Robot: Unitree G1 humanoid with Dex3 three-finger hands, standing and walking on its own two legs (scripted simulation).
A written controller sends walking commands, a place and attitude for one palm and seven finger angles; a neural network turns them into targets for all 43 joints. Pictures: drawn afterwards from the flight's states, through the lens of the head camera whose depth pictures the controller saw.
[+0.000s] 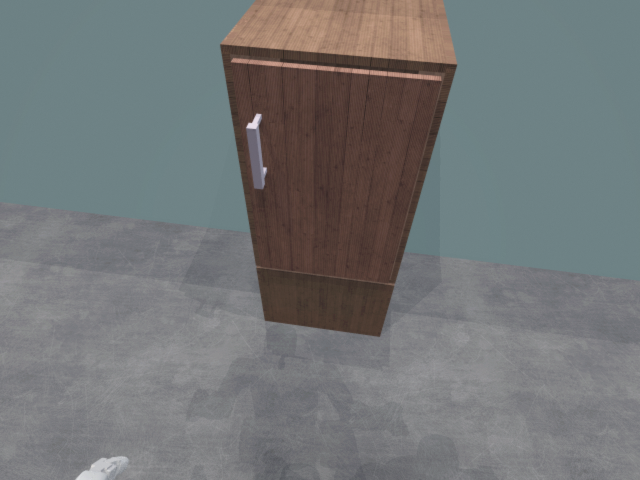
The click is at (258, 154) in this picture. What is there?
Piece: cupboard door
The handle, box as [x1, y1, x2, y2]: [246, 114, 266, 188]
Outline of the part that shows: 256,114 253,121 251,123 248,123 246,130 254,187 262,188 264,184 263,178 266,172 266,168 262,166 258,132 258,124 261,119 261,114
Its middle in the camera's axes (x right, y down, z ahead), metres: -0.13 -0.18 +0.79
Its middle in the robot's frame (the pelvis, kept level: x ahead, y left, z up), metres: +0.71 +0.17 +0.00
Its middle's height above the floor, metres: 0.77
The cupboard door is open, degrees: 0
